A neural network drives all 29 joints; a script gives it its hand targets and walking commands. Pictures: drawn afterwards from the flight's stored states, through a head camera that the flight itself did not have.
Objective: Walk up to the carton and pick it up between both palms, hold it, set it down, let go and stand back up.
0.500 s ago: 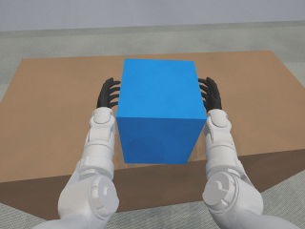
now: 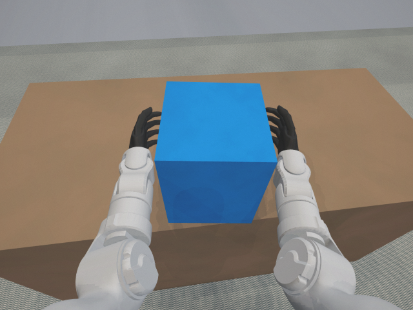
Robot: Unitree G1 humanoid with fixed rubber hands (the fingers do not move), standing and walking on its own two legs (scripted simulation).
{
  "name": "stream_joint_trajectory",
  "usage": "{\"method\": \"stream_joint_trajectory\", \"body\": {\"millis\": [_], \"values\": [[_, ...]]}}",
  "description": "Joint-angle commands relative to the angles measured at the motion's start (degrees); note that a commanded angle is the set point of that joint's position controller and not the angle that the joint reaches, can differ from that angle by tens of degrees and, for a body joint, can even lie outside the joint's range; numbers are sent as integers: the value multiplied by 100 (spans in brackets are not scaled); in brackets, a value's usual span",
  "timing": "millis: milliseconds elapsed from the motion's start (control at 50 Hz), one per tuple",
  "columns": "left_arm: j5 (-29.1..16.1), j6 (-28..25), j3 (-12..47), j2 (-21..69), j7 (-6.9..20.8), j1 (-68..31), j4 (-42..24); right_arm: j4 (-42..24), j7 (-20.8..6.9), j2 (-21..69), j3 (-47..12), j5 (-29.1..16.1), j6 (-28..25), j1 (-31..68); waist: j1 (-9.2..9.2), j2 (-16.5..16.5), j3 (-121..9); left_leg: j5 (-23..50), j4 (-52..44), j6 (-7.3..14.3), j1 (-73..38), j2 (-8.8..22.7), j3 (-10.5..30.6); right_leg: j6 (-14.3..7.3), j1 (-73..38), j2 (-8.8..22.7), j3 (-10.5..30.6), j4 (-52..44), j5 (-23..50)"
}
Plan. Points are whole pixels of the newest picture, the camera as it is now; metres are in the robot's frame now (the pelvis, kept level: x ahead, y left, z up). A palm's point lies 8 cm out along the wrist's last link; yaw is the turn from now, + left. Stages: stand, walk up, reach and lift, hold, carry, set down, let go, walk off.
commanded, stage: reach and lift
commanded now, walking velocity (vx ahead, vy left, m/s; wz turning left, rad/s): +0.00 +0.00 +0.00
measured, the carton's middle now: (211, 156) +0.44 -0.01 +0.02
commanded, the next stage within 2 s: none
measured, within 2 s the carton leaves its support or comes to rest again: leaves its support in 0.46 s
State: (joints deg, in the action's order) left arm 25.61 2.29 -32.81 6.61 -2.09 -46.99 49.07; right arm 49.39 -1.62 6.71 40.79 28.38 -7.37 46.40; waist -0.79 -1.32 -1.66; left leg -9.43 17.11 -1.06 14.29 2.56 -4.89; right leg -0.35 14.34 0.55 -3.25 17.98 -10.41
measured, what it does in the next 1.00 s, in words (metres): stands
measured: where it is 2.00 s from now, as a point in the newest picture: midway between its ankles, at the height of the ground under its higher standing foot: outside the picture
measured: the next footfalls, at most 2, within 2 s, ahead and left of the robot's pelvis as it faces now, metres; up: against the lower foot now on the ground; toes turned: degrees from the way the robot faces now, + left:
none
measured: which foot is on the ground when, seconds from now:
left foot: down 0.00-1.00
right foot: down 0.00-1.00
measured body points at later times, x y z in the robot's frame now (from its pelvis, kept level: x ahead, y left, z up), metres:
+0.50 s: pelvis -0.01 +0.00 +0.00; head +0.01 +0.01 +0.45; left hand +0.41 +0.14 +0.08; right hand +0.40 -0.15 +0.10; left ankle -0.02 +0.13 -0.75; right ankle -0.02 -0.11 -0.75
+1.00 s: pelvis -0.03 +0.01 +0.00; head -0.04 +0.04 +0.45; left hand +0.39 +0.16 +0.13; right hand +0.38 -0.14 +0.14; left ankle -0.02 +0.13 -0.75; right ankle -0.02 -0.11 -0.75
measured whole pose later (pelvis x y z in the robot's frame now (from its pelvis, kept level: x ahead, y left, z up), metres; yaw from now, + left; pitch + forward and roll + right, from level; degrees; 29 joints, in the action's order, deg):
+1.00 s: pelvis -0.03 +0.01 +0.00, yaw +1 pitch -3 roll +0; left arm 21.9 17.4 -24.4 3.1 -2.6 -45.5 42.2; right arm 55.8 2.5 3.2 29.1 13.6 -2.0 48.0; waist -2.1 -4.2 0.2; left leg -7.5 15.8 -0.4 5.7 1.8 -4.2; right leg -0.1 4.8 1.3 -4.9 15.6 -8.1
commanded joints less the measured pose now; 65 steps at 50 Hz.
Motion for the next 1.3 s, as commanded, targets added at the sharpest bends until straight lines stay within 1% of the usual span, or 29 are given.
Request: {"method": "stream_joint_trajectory", "body": {"millis": [0,120,240,320,380,500,540,560,620,680,700,720,740,780,800,820,840,880,920,940,960,1040,1100,1140,1180,1200,1240,1260,1280], "values": [[-95,-35,1312,2249,392,-2556,0,350,-688,2250,-1635,-16,-303,2678,16,100,-2580,2309,350,22,-1468,-96,-111,376,-740,-131,-373,160,2690],[-165,-12,1605,2326,370,-2409,-106,342,-611,2283,-2011,-295,-433,2682,51,179,-2731,2597,418,-14,-1427,-111,-122,348,-1012,-128,-331,224,3141],[-374,84,1849,2439,394,-2374,-187,324,-507,2341,-2347,-503,-452,2737,20,7,-2634,2392,307,17,-1143,-136,-88,337,-1430,-102,-304,253,3476],[-463,77,2047,2447,405,-2582,-416,326,-451,2341,-2477,-634,-485,2823,-36,76,-2798,2124,233,12,-1189,-130,-67,307,-1487,-63,-277,240,3291],[-575,63,2304,2576,381,-2650,-487,346,-399,2387,-2589,-769,-511,2763,-96,211,-2854,2243,269,-61,-1158,-152,-47,274,-1618,-51,-262,242,3501],[-722,334,2322,2476,420,-2904,-531,489,-338,2302,-2622,-963,-213,2900,-157,99,-2405,1340,23,0,-1021,-201,-56,262,-1680,-72,-251,41,2612],[-812,399,2423,2426,412,-3151,-789,485,-329,2271,-2655,-1024,-126,3048,-216,115,-2481,1110,-54,9,-1027,-211,-50,277,-1609,-57,-228,23,2414],[-819,479,2372,2421,402,-3181,-706,474,-333,2243,-2660,-1081,-86,3206,-144,100,-2368,1086,-71,8,-1067,-226,-12,281,-1563,-72,-233,26,2302],[-863,608,2366,2450,393,-3259,-639,284,-347,2190,-2634,-1217,-54,3492,-122,61,-2500,992,-100,10,-1251,-190,-15,265,-1423,-103,-312,-87,1884],[-717,814,2033,2256,436,-3134,-371,341,-347,2098,-2640,-1262,140,3574,25,-69,-1942,502,-245,90,-1009,-250,-99,275,-1485,-74,-246,-203,1376],[-677,882,1967,2231,454,-3249,-550,548,-360,2118,-2511,-1248,252,3383,-55,-52,-1730,275,-325,104,-1055,-229,-85,276,-1432,-64,-233,-245,1121],[-640,958,1891,2176,473,-3299,-576,577,-373,2103,-2460,-1279,312,3430,14,-27,-1685,177,-365,102,-1029,-245,-128,253,-1411,-55,-214,-288,947],[-607,1038,1869,2187,463,-3269,-605,724,-400,2061,-2343,-1243,401,3311,-65,7,-1540,139,-407,90,-1102,-224,-81,242,-1319,-66,-267,-307,794],[-496,1233,1725,2169,518,-3020,-471,587,-410,1977,-2316,-1300,475,3373,8,-12,-1340,31,-417,107,-1218,-231,-89,242,-1303,-76,-258,-410,505],[-450,1313,1664,2067,559,-2965,-483,641,-406,1960,-2287,-1299,529,3294,-32,-99,-1223,-40,-455,157,-1224,-247,-90,255,-1286,-65,-249,-416,465],[-499,1336,1743,2097,583,-3004,-654,697,-397,1913,-2251,-1347,543,3169,-123,5,-1190,74,-441,141,-1317,-217,-73,241,-1293,-83,-301,-393,504],[-520,1357,1753,2082,600,-3063,-722,630,-389,1924,-2350,-1375,527,3290,-72,-57,-1298,274,-402,117,-1372,-243,-70,270,-1280,-85,-275,-408,629],[-583,1320,2010,2244,592,-3166,-869,622,-379,1925,-2344,-1398,487,3271,-207,220,-1487,472,-297,64,-1519,-258,-52,216,-1217,-104,-309,-381,719],[-746,1198,2428,2398,525,-3253,-1183,422,-373,1941,-2502,-1483,343,3308,-326,382,-1992,1209,-70,-98,-1958,-193,7,174,-1087,-190,-407,-308,1131],[-781,1172,2519,2464,492,-3179,-1191,418,-366,1868,-2591,-1563,279,3349,-300,438,-2119,1462,7,-153,-2117,-188,31,147,-1100,-220,-432,-330,1208],[-838,1124,2743,2541,458,-3230,-1361,409,-347,1911,-2587,-1567,236,3262,-449,530,-2355,1594,71,-212,-2279,-191,75,122,-1029,-224,-474,-348,1273],[-1023,1132,3072,2686,392,-3110,-1464,250,-262,1907,-3017,-1849,186,3310,-430,463,-2394,2025,221,-266,-2306,-175,165,96,-1135,-273,-427,-339,1626],[-929,1411,2821,2436,474,-2642,-1492,127,-127,1937,-3460,-2151,388,3217,-157,194,-1668,1858,106,-154,-1885,-228,142,218,-1630,-237,-287,-311,1899],[-915,1627,2744,2391,560,-2602,-1611,134,-46,1972,-3676,-2358,550,3161,-154,132,-1370,1565,-26,-65,-1596,-305,132,283,-1911,-208,-216,-265,1978],[-905,1791,2738,2411,626,-2467,-1759,-159,9,2032,-3978,-2587,597,3272,-67,31,-1402,1646,-35,13,-1581,-328,157,327,-2113,-201,-182,-205,2267],[-995,1820,2825,2440,661,-2492,-2044,-285,40,2070,-4070,-2714,632,3207,-149,9,-1548,1741,31,7,-1632,-358,156,313,-2174,-218,-194,-162,2384],[-1141,1916,3043,2535,683,-2506,-2302,-775,108,2104,-4409,-2986,617,3446,-152,50,-1898,2090,158,-9,-1811,-393,217,318,-2246,-255,-201,-148,2726],[-1214,1930,3288,2584,674,-2674,-2683,-951,144,2162,-4575,-3082,648,3431,-210,108,-2182,2254,196,-20,-1955,-396,242,330,-2285,-240,-154,-102,2899],[-1238,1981,3364,2612,683,-2670,-2708,-1177,199,2201,-4677,-3164,665,3495,-253,183,-2283,2383,268,-25,-2020,-428,247,359,-2277,-235,-167,-110,3095]]}}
